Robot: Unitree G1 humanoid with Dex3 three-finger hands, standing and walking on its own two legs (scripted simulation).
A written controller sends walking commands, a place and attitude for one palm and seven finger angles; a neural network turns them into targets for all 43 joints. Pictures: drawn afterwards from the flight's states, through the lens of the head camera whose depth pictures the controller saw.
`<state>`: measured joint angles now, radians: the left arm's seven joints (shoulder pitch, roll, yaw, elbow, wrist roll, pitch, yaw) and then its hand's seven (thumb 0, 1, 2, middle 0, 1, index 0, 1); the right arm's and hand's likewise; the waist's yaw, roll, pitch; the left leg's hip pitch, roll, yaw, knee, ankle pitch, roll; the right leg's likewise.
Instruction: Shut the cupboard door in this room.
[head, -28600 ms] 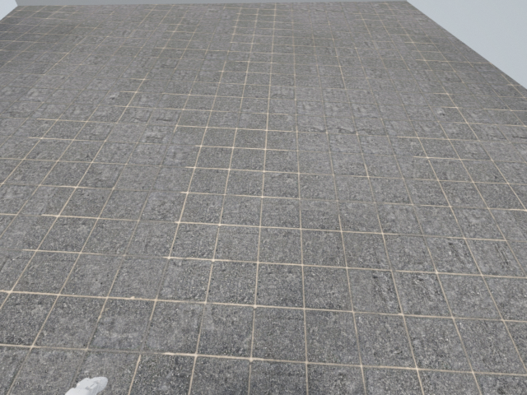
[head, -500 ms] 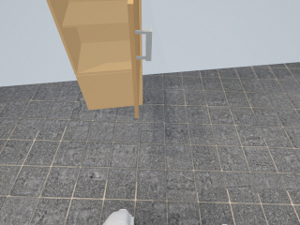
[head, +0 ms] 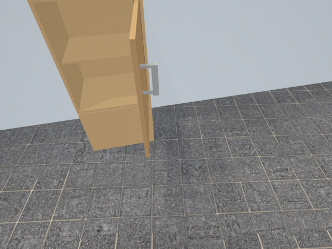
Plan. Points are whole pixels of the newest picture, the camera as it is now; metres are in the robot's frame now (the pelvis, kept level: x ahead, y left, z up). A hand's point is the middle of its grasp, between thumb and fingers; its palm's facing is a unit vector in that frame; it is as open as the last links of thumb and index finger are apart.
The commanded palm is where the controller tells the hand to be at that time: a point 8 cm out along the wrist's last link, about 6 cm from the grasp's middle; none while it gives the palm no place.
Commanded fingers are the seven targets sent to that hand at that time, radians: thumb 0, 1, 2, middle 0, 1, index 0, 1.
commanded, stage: stand and wait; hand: left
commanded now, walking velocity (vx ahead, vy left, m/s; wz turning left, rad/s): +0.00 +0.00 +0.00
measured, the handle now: (149, 79) +0.66 +0.10 +0.07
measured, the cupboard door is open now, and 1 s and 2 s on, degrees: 82 82 82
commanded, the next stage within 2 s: look at it before walking up in 0.48 s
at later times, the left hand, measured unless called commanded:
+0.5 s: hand out of the picture +0.00 +0.11 -0.17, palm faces +0.05 -0.99 -0.14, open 7.4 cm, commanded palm none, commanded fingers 0.00 0.90 0.90 -0.20 -0.30 -0.20 -0.30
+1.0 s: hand out of the picture +0.02 +0.13 -0.17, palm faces +0.05 -0.98 -0.17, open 7.4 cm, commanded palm none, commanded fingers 0.00 0.90 0.90 -0.20 -0.30 -0.20 -0.30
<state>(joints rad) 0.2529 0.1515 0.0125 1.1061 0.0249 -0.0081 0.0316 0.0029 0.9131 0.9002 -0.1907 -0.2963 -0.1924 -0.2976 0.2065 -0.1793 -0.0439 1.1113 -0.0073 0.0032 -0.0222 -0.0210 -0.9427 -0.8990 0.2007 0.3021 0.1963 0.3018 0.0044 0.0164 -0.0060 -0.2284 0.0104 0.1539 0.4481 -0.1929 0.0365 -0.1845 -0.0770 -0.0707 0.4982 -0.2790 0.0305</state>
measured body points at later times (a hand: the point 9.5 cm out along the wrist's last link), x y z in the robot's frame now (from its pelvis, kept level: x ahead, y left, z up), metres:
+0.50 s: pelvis +0.03 -0.03 +0.01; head +0.04 -0.03 +0.45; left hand +0.00 +0.17 -0.16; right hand +0.00 -0.22 -0.16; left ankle +0.04 +0.09 -0.74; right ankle -0.01 -0.13 -0.74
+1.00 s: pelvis +0.05 -0.03 +0.00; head +0.06 -0.03 +0.45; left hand +0.02 +0.18 -0.16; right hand +0.03 -0.24 -0.16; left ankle +0.04 +0.09 -0.74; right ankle -0.01 -0.13 -0.74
